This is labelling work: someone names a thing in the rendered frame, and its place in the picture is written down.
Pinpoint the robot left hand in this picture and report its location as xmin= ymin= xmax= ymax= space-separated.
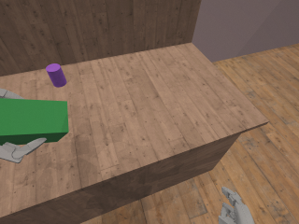
xmin=0 ymin=88 xmax=47 ymax=163

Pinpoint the robot right hand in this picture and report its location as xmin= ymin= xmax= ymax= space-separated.
xmin=218 ymin=187 xmax=255 ymax=224

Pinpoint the sponge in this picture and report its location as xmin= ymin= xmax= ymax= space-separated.
xmin=0 ymin=98 xmax=69 ymax=146

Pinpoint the table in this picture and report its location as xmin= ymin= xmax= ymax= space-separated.
xmin=0 ymin=0 xmax=269 ymax=224

